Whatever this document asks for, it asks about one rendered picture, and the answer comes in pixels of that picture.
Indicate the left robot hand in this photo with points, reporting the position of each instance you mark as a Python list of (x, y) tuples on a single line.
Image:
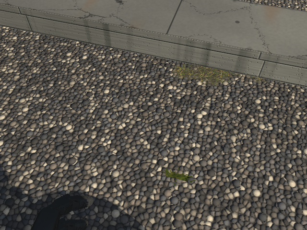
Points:
[(49, 218)]

